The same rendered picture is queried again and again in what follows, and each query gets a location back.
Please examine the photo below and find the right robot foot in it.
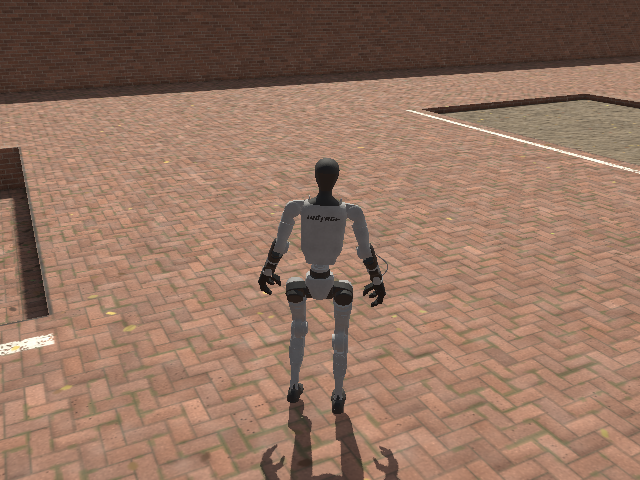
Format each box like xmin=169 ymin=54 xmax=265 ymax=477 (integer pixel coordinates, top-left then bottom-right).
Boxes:
xmin=331 ymin=388 xmax=346 ymax=414

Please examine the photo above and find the robot right hand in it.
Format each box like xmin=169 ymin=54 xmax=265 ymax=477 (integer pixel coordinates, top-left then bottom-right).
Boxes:
xmin=363 ymin=282 xmax=386 ymax=307

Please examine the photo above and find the left robot forearm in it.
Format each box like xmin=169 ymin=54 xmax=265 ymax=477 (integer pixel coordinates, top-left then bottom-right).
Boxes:
xmin=262 ymin=238 xmax=283 ymax=276

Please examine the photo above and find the robot left shin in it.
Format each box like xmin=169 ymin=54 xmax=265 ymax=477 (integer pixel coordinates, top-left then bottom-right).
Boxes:
xmin=289 ymin=320 xmax=305 ymax=390

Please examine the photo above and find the right robot forearm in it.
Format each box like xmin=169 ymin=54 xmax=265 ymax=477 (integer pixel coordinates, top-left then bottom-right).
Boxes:
xmin=363 ymin=243 xmax=383 ymax=285

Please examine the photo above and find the robot left hand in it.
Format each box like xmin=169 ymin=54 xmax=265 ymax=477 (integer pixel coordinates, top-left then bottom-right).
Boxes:
xmin=258 ymin=271 xmax=281 ymax=295

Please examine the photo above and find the robot right upper arm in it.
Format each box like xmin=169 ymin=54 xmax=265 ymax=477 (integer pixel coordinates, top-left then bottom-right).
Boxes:
xmin=345 ymin=203 xmax=373 ymax=259

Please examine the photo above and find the robot left upper arm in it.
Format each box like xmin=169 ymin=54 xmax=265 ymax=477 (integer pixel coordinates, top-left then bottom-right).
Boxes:
xmin=273 ymin=200 xmax=304 ymax=254

